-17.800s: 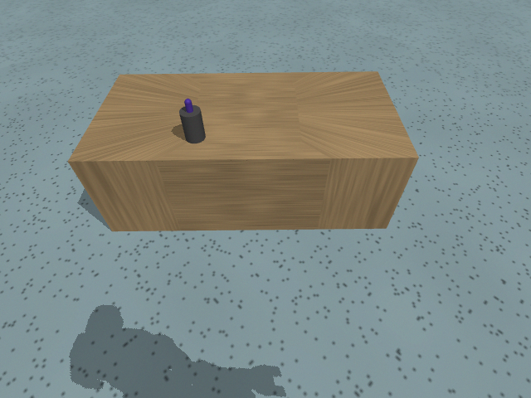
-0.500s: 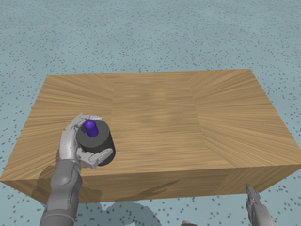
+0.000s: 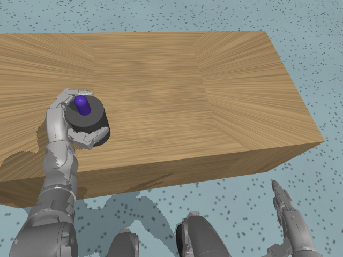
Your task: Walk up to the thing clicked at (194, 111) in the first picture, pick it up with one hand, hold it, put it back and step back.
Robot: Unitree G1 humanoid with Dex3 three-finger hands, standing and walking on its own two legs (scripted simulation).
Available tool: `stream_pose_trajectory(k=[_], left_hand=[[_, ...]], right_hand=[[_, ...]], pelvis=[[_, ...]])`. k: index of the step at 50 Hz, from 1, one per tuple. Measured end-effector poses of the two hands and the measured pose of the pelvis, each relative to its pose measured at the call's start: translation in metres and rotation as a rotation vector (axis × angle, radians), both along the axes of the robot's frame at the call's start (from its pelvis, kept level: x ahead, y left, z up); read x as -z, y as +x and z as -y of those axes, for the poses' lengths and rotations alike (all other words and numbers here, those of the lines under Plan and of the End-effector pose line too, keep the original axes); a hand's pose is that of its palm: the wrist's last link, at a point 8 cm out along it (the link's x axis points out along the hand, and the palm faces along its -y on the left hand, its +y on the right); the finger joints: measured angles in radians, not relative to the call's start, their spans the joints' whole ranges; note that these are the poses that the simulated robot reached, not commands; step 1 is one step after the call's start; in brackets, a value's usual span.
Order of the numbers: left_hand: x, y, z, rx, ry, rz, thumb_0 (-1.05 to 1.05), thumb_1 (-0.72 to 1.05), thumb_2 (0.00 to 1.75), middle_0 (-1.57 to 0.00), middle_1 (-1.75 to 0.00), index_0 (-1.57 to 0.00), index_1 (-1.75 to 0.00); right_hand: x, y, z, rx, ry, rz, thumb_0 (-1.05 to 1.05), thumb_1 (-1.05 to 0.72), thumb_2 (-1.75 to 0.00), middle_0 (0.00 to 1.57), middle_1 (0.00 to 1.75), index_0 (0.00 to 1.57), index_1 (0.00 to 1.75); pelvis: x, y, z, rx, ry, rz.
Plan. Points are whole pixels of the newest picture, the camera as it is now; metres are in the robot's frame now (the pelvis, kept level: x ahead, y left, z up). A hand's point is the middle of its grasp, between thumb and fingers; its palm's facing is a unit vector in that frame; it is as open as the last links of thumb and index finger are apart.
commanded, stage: crouch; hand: left
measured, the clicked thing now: (88, 118) +0.44 +0.16 +0.00
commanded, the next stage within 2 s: lower in 0.60 s
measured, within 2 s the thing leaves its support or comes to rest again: rests again in 1.48 s
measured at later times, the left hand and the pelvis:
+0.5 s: hand (90, 114) +0.49 +0.17 -0.06, palm faces +0.13 -0.99 +0.00, open 10.8 cm; pelvis +0.00 +0.00 -0.04, yaw +0 degrees
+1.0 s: hand (94, 118) +0.50 +0.17 -0.11, palm faces +0.15 -0.99 -0.01, open 10.8 cm; pelvis -0.01 +0.00 -0.07, yaw -1 degrees
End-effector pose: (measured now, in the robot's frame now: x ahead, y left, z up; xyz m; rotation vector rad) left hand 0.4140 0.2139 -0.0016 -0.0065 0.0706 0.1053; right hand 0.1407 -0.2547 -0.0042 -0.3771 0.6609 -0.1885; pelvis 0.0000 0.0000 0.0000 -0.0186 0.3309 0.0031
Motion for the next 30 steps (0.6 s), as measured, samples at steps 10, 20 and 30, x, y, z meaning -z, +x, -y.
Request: stream_pose_trajectory(k=[10, 20, 30], left_hand=[[0.027, 0.023, -0.005, -0.021, 0.006, -0.018, 0.00, -0.54, 1.15, -0.63, -0.97, -0.72, -1.01], [0.051, 0.035, -0.005, -0.021, 0.014, -0.005, 0.00, -0.54, 1.15, -0.63, -0.97, -0.72, -1.01], [0.057, 0.049, -0.006, -0.020, 0.019, -0.015, 0.00, -0.54, 1.14, -0.63, -0.97, -0.72, -1.01]], right_hand=[[0.020, 0.004, -0.005, -0.008, 0.003, -0.005, -0.01, 0.53, -0.05, 0.06, 0.05, 0.05, 0.05], [0.026, 0.010, -0.004, -0.025, -0.030, -0.014, -0.01, 0.52, -0.05, 0.06, 0.06, 0.06, 0.05], [0.019, 0.007, 0.003, -0.008, -0.068, 0.002, 0.00, 0.51, -0.05, 0.06, 0.06, 0.06, 0.05]], pelvis=[[0.023, 0.002, -0.004, 0.000, -0.015, -0.078], [0.040, 0.003, -0.002, -0.007, -0.019, -0.120], [0.046, 0.002, -0.002, -0.008, -0.027, -0.139]])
